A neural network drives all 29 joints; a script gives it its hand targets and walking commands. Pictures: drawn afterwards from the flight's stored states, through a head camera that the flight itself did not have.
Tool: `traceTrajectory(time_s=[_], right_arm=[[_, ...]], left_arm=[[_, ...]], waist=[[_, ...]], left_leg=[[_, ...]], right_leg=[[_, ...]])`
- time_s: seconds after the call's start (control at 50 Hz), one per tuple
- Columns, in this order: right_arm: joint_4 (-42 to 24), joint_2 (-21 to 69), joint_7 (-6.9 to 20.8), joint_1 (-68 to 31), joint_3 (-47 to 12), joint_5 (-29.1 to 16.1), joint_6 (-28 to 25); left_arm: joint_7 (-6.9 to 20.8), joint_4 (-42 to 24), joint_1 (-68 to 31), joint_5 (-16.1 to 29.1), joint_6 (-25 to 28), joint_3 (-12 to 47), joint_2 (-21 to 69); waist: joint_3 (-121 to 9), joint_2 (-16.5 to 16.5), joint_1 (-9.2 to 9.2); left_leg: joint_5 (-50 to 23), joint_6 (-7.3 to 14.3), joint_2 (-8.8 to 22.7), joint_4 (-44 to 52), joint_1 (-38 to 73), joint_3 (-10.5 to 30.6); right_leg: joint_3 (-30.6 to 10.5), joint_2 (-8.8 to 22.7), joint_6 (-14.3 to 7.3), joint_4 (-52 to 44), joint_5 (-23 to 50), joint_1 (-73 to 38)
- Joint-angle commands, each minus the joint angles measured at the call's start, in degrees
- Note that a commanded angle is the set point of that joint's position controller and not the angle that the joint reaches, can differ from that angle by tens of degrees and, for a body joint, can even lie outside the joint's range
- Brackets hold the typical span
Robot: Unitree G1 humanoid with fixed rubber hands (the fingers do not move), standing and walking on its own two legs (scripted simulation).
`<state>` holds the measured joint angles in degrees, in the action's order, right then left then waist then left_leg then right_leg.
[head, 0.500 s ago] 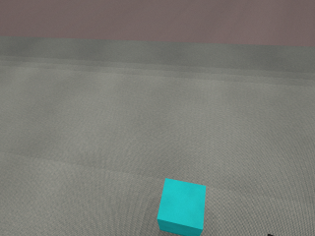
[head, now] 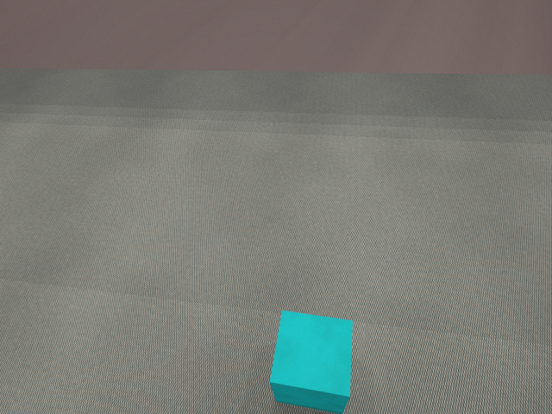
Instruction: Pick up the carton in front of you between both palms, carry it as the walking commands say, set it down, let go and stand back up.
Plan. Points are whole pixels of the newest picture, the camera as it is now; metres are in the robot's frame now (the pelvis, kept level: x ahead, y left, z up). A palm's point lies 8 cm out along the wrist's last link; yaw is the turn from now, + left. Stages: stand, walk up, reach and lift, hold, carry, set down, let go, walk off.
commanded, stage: stand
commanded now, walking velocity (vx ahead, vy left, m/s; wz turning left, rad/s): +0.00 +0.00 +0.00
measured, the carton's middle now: (312, 362) +0.36 -0.04 -0.63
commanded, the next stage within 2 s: none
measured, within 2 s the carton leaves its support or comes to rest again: neither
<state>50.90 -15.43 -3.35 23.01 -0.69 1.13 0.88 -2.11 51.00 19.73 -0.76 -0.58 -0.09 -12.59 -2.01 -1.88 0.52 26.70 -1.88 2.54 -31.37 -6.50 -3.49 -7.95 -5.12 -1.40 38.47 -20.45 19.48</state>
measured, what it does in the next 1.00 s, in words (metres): stands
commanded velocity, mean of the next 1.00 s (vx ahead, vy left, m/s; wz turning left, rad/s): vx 0.00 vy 0.00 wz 0.00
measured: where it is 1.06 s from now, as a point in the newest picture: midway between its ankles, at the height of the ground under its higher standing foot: outside the picture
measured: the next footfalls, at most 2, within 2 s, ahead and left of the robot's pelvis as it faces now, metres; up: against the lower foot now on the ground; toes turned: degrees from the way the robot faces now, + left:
none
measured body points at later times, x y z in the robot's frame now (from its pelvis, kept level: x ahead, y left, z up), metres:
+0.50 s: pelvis -0.02 +0.01 +0.01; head -0.01 +0.00 +0.46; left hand -0.02 +0.25 -0.14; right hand -0.07 -0.22 -0.15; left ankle -0.11 +0.13 -0.72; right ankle -0.01 -0.11 -0.72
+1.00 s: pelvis -0.03 +0.02 +0.01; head -0.02 +0.01 +0.46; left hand -0.05 +0.24 -0.15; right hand -0.10 -0.19 -0.15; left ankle -0.11 +0.13 -0.72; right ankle -0.01 -0.11 -0.72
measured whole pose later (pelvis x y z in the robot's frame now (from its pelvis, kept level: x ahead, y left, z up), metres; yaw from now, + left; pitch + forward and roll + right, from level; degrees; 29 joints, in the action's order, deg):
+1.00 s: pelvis -0.03 +0.02 +0.01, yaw -1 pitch -1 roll +0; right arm 64.8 -9.2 -3.2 23.4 -1.0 1.2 0.6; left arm -3.1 65.2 18.5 -0.2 -1.2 1.5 -7.4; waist 1.0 -1.3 0.7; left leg 23.2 0.3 0.8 -27.8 -3.9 -5.2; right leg -10.1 -3.6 1.0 32.9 -15.7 16.2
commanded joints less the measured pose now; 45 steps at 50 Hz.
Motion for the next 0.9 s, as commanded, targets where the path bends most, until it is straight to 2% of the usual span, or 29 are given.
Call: traceTrajectory(time_s=[0.0,0.48,0.88], right_arm=[[0.2,-5.3,-0.1,4.9,1.0,0.1,-0.3],[10.4,-0.8,0.2,7.3,-0.2,0.1,-0.4],[14.0,1.7,0.0,6.9,0.2,0.1,-0.4]], left_arm=[[-0.2,-0.6,3.0,0.0,0.2,-1.2,-6.2],[-0.6,10.1,3.6,0.4,-0.4,0.2,-2.0],[-1.1,13.8,3.2,0.5,-0.5,0.9,0.3]], waist=[[3.6,2.4,0.04],[7.0,1.8,-0.09],[7.7,1.9,0.14]], left_leg=[[-14.7,1.9,2.1,4.6,-1.8,1.7],[-15.8,2.9,2.8,7.8,-0.3,2.0],[-16.5,3.7,2.8,8.7,-0.4,2.1]], right_leg=[[-4.7,5.0,-1.9,-6.2,23.6,-0.9],[-4.7,4.9,-1.0,-9.1,20.5,-1.7],[-4.3,5.3,-0.2,-9.5,20.3,-1.7]])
